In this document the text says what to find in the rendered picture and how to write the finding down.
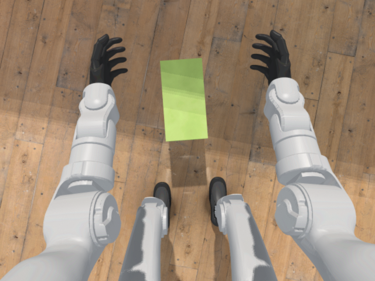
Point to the right robot hand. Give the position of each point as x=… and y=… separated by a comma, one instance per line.
x=278, y=63

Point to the carton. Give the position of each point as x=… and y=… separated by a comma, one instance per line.
x=184, y=105

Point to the robot shin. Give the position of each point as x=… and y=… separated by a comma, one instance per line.
x=150, y=200
x=225, y=199

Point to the robot left forearm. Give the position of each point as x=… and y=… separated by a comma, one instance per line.
x=90, y=165

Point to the left robot hand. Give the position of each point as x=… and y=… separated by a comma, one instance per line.
x=100, y=68

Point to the robot right forearm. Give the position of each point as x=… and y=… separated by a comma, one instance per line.
x=299, y=159

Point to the right robot shin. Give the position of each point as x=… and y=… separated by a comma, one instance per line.
x=225, y=199

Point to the left robot shin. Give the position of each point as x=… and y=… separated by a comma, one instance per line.
x=150, y=200

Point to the right robot upper arm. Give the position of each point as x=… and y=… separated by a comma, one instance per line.
x=321, y=220

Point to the left robot upper arm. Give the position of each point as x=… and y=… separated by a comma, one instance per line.
x=77, y=228

